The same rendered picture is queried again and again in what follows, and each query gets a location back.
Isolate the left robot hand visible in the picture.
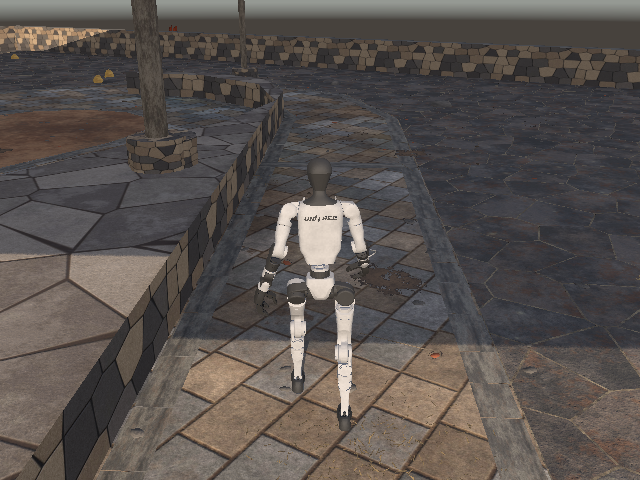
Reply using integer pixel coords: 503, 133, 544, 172
254, 287, 277, 317

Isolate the robot left upper arm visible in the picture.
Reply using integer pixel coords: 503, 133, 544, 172
272, 201, 299, 259

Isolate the right robot hand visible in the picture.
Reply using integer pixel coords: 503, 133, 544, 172
346, 261, 370, 279

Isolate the robot head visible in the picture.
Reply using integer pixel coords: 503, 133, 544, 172
303, 158, 337, 206

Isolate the robot right upper arm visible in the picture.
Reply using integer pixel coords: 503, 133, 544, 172
340, 200, 367, 253

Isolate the right robot forearm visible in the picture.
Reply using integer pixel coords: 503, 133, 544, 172
355, 238, 370, 268

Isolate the humanoid robot torso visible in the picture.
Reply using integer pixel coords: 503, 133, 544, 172
296, 196, 343, 300

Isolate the left robot forearm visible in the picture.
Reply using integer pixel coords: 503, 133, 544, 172
258, 243, 281, 292

